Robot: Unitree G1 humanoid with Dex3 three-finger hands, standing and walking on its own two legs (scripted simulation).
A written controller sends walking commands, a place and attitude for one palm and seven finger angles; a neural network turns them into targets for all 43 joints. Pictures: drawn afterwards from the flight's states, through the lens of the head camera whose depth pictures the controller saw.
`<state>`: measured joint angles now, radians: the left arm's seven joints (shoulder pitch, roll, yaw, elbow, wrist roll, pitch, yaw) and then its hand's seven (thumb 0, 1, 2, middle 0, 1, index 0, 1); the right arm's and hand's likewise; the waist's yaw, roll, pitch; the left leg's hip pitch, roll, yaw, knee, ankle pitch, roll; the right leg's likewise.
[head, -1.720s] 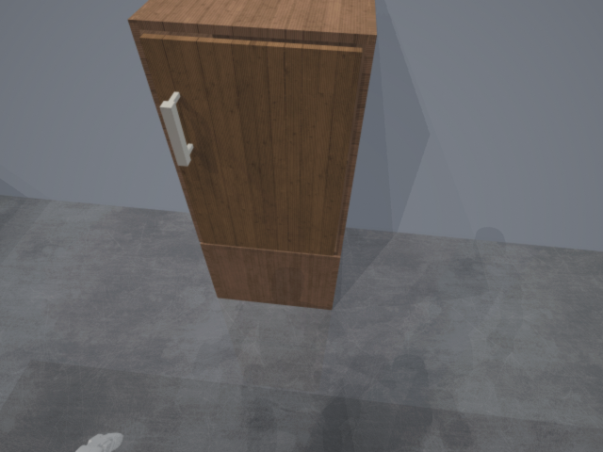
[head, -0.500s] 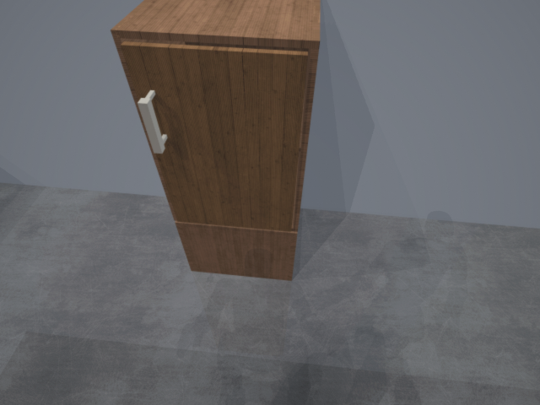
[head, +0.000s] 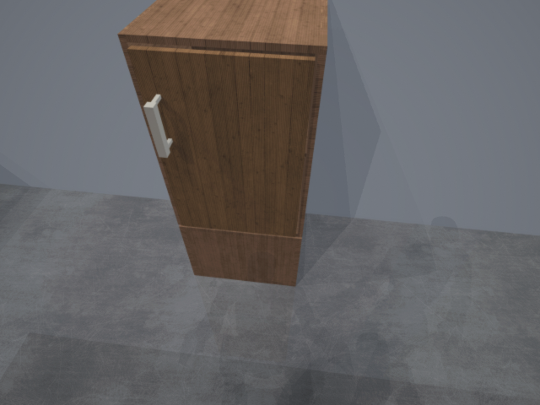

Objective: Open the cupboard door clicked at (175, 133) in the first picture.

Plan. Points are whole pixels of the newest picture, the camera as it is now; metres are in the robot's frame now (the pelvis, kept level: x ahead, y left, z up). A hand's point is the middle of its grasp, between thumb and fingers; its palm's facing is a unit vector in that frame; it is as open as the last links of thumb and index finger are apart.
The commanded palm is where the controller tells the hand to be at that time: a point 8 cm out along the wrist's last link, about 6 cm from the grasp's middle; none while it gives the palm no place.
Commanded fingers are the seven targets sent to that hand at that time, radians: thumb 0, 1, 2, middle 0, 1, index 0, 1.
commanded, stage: take the last steps up to it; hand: left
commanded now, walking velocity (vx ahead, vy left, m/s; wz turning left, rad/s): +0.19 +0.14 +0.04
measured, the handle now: (160, 126) +0.70 +0.31 +0.02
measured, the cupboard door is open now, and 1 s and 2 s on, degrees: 0 0 0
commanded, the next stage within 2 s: come to a stop and stand still in 0.26 s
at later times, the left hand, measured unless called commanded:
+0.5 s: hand (155, 398) +0.17 +0.22 -0.18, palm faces -0.01 -0.97 -0.24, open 7.3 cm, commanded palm none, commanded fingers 0.00 0.90 0.90 -0.20 -0.30 -0.20 -0.30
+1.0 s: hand out of the picture +0.12 +0.29 -0.18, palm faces +0.09 -0.98 -0.20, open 7.3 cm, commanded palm none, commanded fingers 0.00 0.90 0.90 -0.20 -0.30 -0.20 -0.30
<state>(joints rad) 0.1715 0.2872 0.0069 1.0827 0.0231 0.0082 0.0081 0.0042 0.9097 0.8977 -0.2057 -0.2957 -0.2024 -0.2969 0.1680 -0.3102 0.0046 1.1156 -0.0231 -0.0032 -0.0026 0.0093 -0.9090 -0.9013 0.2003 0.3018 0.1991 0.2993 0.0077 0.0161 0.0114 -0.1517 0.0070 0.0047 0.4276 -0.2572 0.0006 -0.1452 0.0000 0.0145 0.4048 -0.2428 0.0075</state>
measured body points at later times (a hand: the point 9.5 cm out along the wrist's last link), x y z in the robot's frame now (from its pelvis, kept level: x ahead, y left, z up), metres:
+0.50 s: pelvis +0.11 +0.03 -0.02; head +0.14 +0.02 +0.43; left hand +0.17 +0.27 -0.16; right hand -0.01 -0.15 -0.17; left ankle -0.01 +0.12 -0.74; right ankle +0.18 -0.06 -0.74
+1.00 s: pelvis +0.10 +0.09 +0.00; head +0.10 +0.12 +0.45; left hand +0.12 +0.34 -0.17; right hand +0.16 -0.14 -0.14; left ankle +0.11 +0.20 -0.74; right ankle +0.11 -0.05 -0.70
